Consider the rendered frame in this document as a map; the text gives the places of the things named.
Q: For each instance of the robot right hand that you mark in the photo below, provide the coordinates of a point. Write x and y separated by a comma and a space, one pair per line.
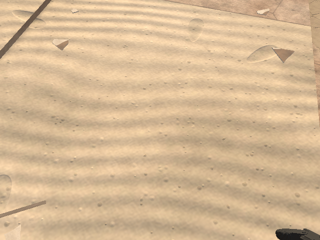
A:
296, 234

